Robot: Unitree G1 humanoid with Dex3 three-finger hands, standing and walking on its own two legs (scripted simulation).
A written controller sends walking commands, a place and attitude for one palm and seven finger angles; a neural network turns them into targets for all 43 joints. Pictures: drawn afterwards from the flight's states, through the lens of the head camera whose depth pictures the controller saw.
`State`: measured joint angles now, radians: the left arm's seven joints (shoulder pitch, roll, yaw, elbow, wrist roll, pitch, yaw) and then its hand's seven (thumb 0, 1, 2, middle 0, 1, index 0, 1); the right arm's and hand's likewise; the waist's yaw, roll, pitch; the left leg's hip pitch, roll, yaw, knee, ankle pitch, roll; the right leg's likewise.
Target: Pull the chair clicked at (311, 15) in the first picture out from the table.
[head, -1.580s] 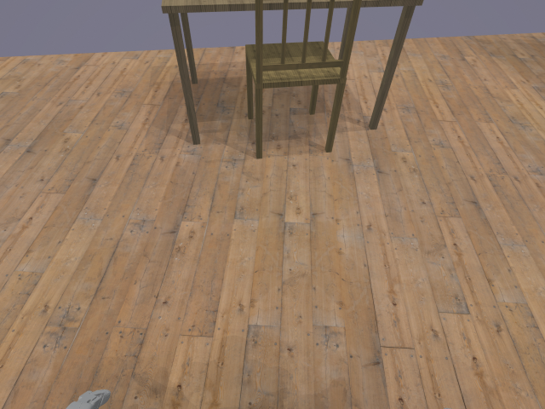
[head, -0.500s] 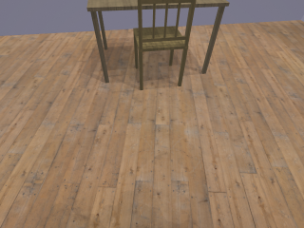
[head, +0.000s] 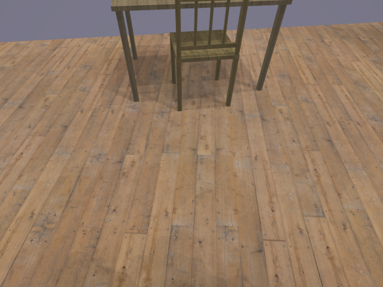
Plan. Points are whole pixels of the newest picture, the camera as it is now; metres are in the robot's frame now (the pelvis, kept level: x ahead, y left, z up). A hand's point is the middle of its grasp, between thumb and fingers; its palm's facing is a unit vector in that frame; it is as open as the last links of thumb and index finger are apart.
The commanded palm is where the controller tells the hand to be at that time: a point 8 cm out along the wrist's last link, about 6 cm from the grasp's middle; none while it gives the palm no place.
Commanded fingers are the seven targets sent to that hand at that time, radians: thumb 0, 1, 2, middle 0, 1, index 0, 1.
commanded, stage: walk to a spot facing it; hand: left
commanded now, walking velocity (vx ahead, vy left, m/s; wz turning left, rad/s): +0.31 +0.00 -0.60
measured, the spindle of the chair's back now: (210, 23) +1.57 -0.03 -0.10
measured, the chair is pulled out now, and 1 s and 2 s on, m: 0.00 0.00 0.00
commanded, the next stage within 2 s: none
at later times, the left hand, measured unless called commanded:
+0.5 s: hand out of the picture +0.12 +0.13 -0.17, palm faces -0.15 -0.97 -0.20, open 7.3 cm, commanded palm none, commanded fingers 0.00 0.90 0.90 -0.20 -0.30 -0.20 -0.30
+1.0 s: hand (147, 194) +0.42 +0.17 -0.19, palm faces -0.35 -0.92 -0.16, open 7.4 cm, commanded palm none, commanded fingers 0.00 0.90 0.90 -0.20 -0.30 -0.20 -0.30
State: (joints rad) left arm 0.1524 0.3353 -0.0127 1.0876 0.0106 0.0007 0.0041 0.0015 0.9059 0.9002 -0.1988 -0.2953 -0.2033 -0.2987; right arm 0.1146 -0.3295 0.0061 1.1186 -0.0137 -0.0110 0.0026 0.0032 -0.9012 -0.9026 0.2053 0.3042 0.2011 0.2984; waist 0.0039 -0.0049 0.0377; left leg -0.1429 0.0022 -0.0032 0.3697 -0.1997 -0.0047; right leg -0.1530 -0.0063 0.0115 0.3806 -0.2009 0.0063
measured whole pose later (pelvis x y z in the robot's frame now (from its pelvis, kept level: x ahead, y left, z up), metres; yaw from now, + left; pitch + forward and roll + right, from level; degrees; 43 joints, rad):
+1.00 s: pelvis +0.33 +0.00 -0.01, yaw -25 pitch -2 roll -2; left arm 0.31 0.22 0.08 1.04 0.03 -0.01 0.00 0.00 0.91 0.90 -0.19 -0.29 -0.20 -0.30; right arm 0.24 -0.14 -0.05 1.01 -0.02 -0.09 -0.02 -0.01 -0.94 -0.90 0.21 0.30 0.20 0.30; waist 0.02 -0.05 0.03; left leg -0.24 0.04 0.22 0.50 -0.24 0.08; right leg -0.49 -0.04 0.00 1.24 -0.28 -0.02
